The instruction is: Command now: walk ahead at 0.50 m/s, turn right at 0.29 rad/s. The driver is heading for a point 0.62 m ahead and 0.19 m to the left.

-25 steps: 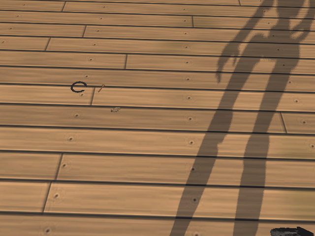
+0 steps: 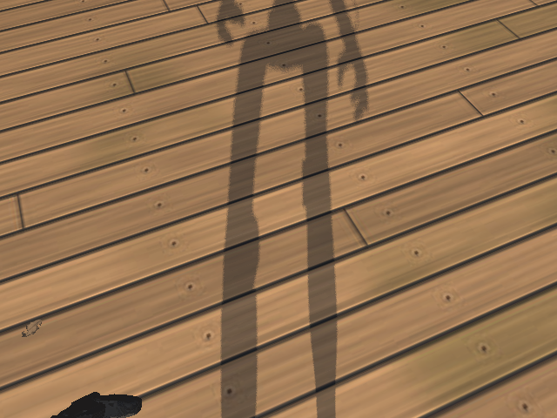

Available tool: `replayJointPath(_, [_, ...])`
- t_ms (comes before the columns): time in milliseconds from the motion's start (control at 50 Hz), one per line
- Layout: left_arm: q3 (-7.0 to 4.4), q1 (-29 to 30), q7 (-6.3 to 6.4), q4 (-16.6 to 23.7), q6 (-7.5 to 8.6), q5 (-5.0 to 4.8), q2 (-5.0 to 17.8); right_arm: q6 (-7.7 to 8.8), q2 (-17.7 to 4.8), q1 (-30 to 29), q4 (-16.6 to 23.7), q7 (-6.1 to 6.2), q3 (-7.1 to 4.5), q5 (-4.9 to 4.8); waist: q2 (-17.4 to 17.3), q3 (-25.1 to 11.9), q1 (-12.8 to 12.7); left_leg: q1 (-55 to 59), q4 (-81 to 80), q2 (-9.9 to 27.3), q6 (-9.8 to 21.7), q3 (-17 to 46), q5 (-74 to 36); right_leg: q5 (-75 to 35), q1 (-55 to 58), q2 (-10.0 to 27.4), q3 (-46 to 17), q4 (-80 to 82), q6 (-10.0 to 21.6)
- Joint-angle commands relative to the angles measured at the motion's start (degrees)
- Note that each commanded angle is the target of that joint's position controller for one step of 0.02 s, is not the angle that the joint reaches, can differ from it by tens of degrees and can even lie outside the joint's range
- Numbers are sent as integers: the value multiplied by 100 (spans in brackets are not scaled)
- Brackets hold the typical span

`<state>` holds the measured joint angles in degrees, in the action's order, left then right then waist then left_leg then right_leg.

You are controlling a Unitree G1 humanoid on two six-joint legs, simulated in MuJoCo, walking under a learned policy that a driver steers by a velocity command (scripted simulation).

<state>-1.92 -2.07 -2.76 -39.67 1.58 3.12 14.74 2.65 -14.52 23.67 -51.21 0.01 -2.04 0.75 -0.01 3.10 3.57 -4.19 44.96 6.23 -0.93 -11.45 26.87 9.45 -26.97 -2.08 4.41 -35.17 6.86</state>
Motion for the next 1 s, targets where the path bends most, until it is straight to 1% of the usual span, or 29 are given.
replayJointPath(20, [-472, -2092, 241, -303, -35, -210, 1469, 72, -870, -469, 791, -33, -187, -5, 420, -1625, -1008, -3701, 3359, -247, 179, 1115, -118, -683, 4303, 2284, -3537, 1654, 1222])
replayJointPath(40, [-377, -1780, 268, -347, 7, -220, 1116, 135, -675, -611, 806, -54, -111, -62, 353, -938, -807, -3600, 2982, -76, 223, 1135, -530, -1296, 3431, 2005, -2739, 1720, 1058])
replayJointPath(60, [-288, -1532, 266, -390, 51, -211, 836, 131, -609, -510, 696, -68, -102, -38, 174, -588, -537, -3252, 2443, 97, 239, 1169, -723, -1597, 2793, 1671, -2184, 1879, 770])
replayJointPath(80, [-222, -1358, 264, -424, 95, -244, 669, 51, -589, -324, 605, -84, -104, 62, 254, -417, -314, -2876, 2134, 154, 204, 1177, -796, -1782, 2305, 1440, -1822, 2037, 623])
replayJointPath(100, [-183, -1259, 245, -429, 144, -242, 571, -45, -541, -107, 482, -109, -99, 120, 321, -446, -192, -2556, 1984, 147, 173, 1165, -885, -1772, 2040, 1315, -1585, 2187, 558])
replayJointPath(160, [-210, -1467, 218, -607, 274, -272, 670, -158, -429, -233, 462, -194, -115, 127, 314, -333, -143, -2718, 1688, 93, 110, 1067, -1293, -1647, 1936, 1217, -1319, 2578, 634])
replayJointPath(240, [-200, -1820, 227, -822, 331, -225, 628, -168, -400, -1067, 640, -215, -126, 64, 264, 95, -399, -3490, 972, 76, 97, 1254, -2099, -1326, 2207, 1250, -916, 2930, 508])
replayJointPath(300, [-174, -1937, 255, -933, 383, -207, 604, -129, -338, -1455, 730, -231, -107, 43, 270, 214, -497, -3572, 310, -149, 179, 1346, -2582, -1556, 2462, 1281, -512, 2973, 375])
replayJointPath(400, [-122, -2230, 373, -1197, 395, -187, 585, -77, -233, -2163, 1011, -304, -25, 111, 246, 392, -687, -3426, -755, -336, 444, 793, -2657, -2578, 3140, 1423, 13, 2763, 189])
replayJointPath(420, [-123, -2237, 397, -1239, 383, -177, 633, -70, -233, -2171, 1047, -312, -23, 114, 276, 360, -656, -3290, -915, -426, 537, 676, -2463, -3110, 3299, 1461, 108, 2556, 135])
replayJointPath(460, [-145, -2143, 444, -1272, 359, -152, 808, -71, -313, -1879, 1013, -284, -62, 111, 450, 75, -470, -2717, -1041, -774, 777, 379, -1907, -5079, 3561, 1497, 312, 1760, 20])
replayJointPath(480, [-164, -2095, 464, -1276, 324, -129, 900, -65, -401, -1490, 920, -258, -105, 123, 534, -191, -292, -2288, -1064, -985, 916, 275, -1585, -5885, 3639, 1510, 398, 1070, -13])
replayJointPath(500, [-183, -2055, 474, -1259, 273, -111, 980, -35, -532, -842, 741, -231, -179, 144, 538, -572, -23, -1565, -1269, -1162, 1065, 291, -1440, -5959, 3498, 1497, 476, 65, -44])
replayJointPath(520, [-180, -1936, 476, -1171, 256, -145, 1016, 2, -774, 64, 488, -184, -300, 217, 332, -1050, 433, -217, -1649, -1001, 1325, 733, -1578, -4914, 2665, 1370, 585, -1321, -154])
replayJointPath(540, [-79, -2001, 408, -834, 319, -277, 647, -32, -1504, 646, 447, -83, -531, 244, -682, -1701, 529, 1442, -1791, 511, 2024, 2994, -1309, -2190, 774, 711, 761, -3559, -406])
replayJointPath(560, [-112, -1923, 333, -640, 367, -245, 618, -76, -1645, 294, 493, -111, -558, 42, -1202, -2070, 178, 2171, -2606, 1397, 2656, 5566, -2224, 1973, -845, -325, -220, -4889, -529])
replayJointPath(580, [-99, -1499, 294, -551, 406, -153, 682, -105, -1504, 23, 473, -112, -551, -98, -435, -1459, 166, 1731, -2654, 1200, 2489, 4747, -2072, 1506, -1341, 183, -881, -4884, -465])
replayJointPath(600, [-62, -1327, 270, -473, 470, -203, 634, -115, -1169, -254, 500, -85, -469, -82, -93, -779, 27, 894, -2819, 1051, 2271, 4084, -2219, 1073, -1343, 435, -803, -4441, -478])
replayJointPath(620, [-69, -1325, 270, -492, 463, -190, 604, -119, -898, -488, 507, -69, -392, -58, 195, -329, -215, 181, -2990, 752, 1995, 3604, -2527, 944, -1099, 622, -753, -3873, -512])
replayJointPath(640, [-63, -1345, 273, -461, 365, -98, 584, -96, -754, -639, 503, -44, -341, -81, 158, -150, -396, -323, -3096, 480, 1844, 3238, -2883, 931, -810, 727, -747, -3498, -615])
replayJointPath(680, [-32, -1506, 236, -469, 153, -5, 475, -4, -770, -660, 521, -49, -325, -82, -44, -261, -528, -721, -3205, 197, 1799, 2845, -3307, 871, -433, 750, -635, -3094, -783])
replayJointPath(720, [-17, -1311, 211, -348, 67, -16, 420, 55, -945, -542, 493, -56, -373, -83, -128, -251, -527, -869, -3310, 27, 1783, 2662, -3368, 582, -510, 758, -512, -2604, -920])
replayJointPath(760, [-11, -790, 199, -149, 54, -29, 426, 56, -995, -367, 475, -51, -393, -82, -204, -104, -373, -843, -3402, -78, 1685, 2663, -3186, 115, -773, 778, -449, -1965, -1031])
replayJointPath(800, [15, -466, 199, -61, 66, -69, 374, 41, -946, -226, 431, -46, -376, -86, -280, -34, -247, -661, -3180, -186, 1463, 2416, -4357, -347, -762, 683, -356, -1262, -1057])
replayJointPath(840, [52, -289, 202, -14, 101, -121, 312, 19, -919, -37, 367, -21, -365, -86, -352, -227, -103, -379, -2829, -261, 1208, 2168, -5526, -716, -516, 510, -258, -762, -982])
replayJointPath(920, [56, -160, 245, -10, 177, -165, 397, -52, -843, 78, 316, 59, -311, -9, -501, -405, 40, 154, -2311, -170, 956, 2272, -5900, -812, -79, 210, -282, -16, -738])
replayJointPath(960, [-17, -727, 292, -205, 245, -132, 608, -41, -907, -142, 358, 116, -315, 12, -532, -482, -237, 274, -1793, -65, 823, 2509, -6086, -608, 532, 108, -431, 453, -527])
replayJointPath(980, [-41, -1190, 326, -368, 310, -110, 652, -18, -946, -302, 369, 127, -316, -37, -420, -576, -517, 276, -1262, -186, 720, 2464, -6033, -1047, 1061, 97, -415, 1018, -410])
replayJointPath(1000, [-72, -1679, 369, -488, 413, -72, 818, 33, -852, -328, 438, 113, -278, -91, -94, -909, -712, -105, -433, -465, 587, 2350, -5115, -2600, 2038, 605, -779, 1195, -261])
